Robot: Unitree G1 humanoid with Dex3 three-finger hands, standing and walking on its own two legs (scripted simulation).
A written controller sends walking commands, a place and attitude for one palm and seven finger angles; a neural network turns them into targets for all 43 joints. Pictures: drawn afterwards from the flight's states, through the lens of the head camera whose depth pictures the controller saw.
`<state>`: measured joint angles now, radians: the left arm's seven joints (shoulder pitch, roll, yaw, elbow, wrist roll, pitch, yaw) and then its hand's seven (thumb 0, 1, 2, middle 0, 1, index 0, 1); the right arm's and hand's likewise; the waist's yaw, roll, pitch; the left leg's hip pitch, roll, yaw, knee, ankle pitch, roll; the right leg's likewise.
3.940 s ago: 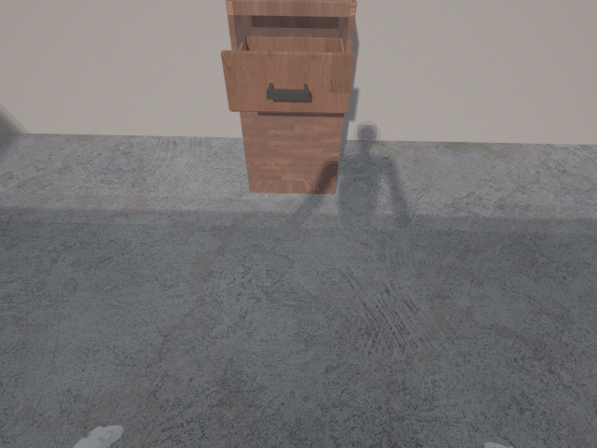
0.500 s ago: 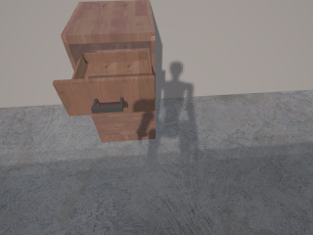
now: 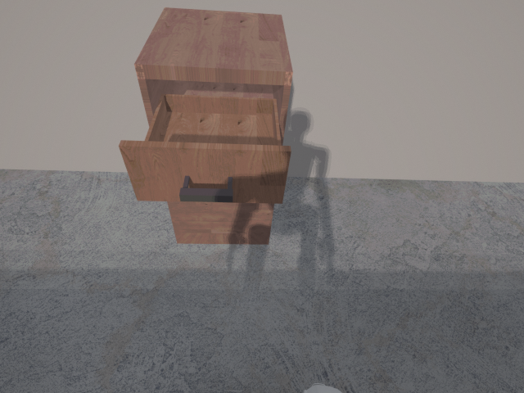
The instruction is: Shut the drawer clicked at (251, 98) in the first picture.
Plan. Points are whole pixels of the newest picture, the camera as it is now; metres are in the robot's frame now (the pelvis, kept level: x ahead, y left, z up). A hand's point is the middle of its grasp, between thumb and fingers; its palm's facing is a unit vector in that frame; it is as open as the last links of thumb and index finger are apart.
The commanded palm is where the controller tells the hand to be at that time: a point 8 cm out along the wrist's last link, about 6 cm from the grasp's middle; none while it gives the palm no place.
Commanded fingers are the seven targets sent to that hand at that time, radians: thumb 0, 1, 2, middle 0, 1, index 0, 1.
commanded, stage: take the last steps up to it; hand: left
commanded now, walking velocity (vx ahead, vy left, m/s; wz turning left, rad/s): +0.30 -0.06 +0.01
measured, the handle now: (207, 188) +0.56 +0.15 -0.07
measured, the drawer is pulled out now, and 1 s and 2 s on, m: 0.29 0.29 0.29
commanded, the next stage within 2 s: come to a stop and stand still in 0.66 s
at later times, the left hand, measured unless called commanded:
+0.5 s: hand out of the picture +0.15 +0.09 -0.17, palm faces +0.10 -0.97 -0.22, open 7.2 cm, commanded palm none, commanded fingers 0.00 0.90 0.90 -0.20 -0.30 -0.20 -0.30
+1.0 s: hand (201, 378) +0.19 +0.11 -0.20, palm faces +0.10 -0.98 -0.16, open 7.4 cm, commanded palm none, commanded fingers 0.00 0.90 0.90 -0.20 -0.30 -0.20 -0.30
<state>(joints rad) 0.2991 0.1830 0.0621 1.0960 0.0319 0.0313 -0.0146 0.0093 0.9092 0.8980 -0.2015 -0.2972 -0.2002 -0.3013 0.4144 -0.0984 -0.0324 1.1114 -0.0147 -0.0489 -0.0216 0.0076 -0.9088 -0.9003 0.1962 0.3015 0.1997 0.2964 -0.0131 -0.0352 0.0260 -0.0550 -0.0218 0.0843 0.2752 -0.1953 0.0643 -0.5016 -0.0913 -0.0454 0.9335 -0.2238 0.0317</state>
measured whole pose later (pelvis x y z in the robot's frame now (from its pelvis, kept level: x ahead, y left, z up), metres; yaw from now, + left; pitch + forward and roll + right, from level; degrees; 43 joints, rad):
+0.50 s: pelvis +0.14 -0.09 -0.01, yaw +2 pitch -2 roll +0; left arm 0.30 0.14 0.04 1.08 0.02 -0.07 0.02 -0.01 0.94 0.90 -0.20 -0.30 -0.20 -0.30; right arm 0.25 -0.19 -0.07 1.07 -0.02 -0.01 0.00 0.01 -0.91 -0.90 0.19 0.30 0.19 0.30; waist -0.01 0.04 0.03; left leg -0.53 0.11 0.05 1.06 -0.24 -0.01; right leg -0.12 0.02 -0.17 0.37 -0.21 -0.08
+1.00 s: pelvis +0.23 -0.05 -0.01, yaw +1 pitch -3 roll +0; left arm 0.31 0.14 0.03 1.12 0.02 0.02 0.04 0.01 0.91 0.90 -0.20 -0.30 -0.20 -0.30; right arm 0.09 -0.11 -0.02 1.04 0.00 -0.03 -0.05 -0.04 -0.95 -0.90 0.20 0.30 0.20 0.30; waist 0.04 -0.04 0.09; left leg -0.22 0.01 0.15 0.45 -0.18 0.06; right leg -0.33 -0.07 -0.03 0.84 -0.46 0.03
